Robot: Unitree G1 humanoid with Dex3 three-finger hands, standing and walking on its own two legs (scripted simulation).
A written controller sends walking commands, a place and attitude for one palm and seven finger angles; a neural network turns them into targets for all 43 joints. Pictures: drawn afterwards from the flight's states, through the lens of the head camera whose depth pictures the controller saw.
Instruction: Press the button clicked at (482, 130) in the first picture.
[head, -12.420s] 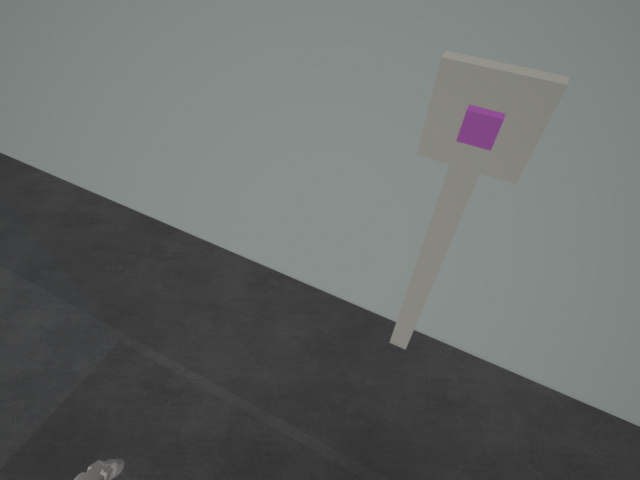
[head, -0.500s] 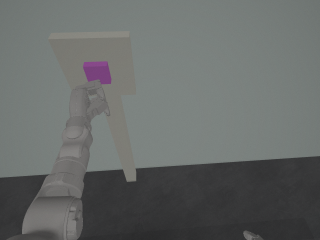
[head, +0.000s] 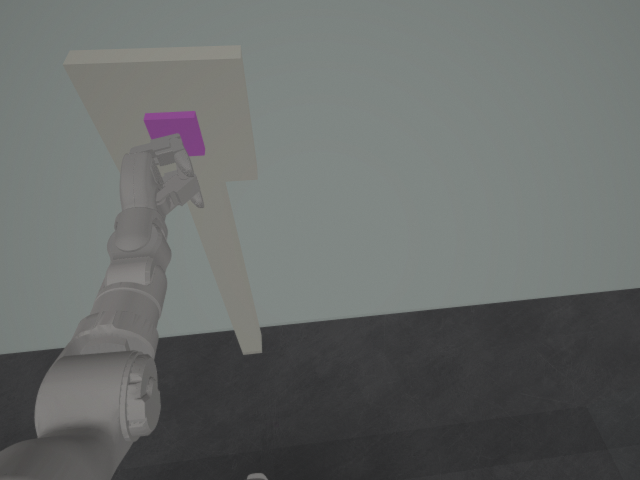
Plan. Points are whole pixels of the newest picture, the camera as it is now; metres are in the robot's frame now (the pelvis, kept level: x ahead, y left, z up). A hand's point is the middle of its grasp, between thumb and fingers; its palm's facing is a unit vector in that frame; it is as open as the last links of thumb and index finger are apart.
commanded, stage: press the button with the knuckle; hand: left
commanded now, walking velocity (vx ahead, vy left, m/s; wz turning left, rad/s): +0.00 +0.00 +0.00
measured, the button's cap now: (176, 131) +0.52 +0.17 +0.14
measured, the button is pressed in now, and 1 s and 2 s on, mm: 6 13 0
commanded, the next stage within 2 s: hold the button down briefly in 0.50 s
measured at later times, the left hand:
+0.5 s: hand (194, 174) +0.47 +0.15 +0.11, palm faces +0.12 -0.99 -0.01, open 3.1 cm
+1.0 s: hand (194, 174) +0.48 +0.15 +0.11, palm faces +0.12 -0.99 -0.02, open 3.1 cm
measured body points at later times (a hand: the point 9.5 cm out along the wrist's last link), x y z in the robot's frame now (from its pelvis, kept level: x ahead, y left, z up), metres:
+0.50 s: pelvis -0.02 +0.00 -0.01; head +0.05 +0.01 +0.44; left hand +0.46 +0.20 +0.12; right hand -0.01 -0.27 -0.13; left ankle +0.03 +0.10 -0.71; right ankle -0.02 -0.10 -0.71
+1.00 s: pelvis -0.03 +0.00 -0.01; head +0.04 +0.01 +0.43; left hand +0.46 +0.20 +0.12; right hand -0.03 -0.27 -0.12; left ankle +0.03 +0.10 -0.71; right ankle -0.02 -0.10 -0.71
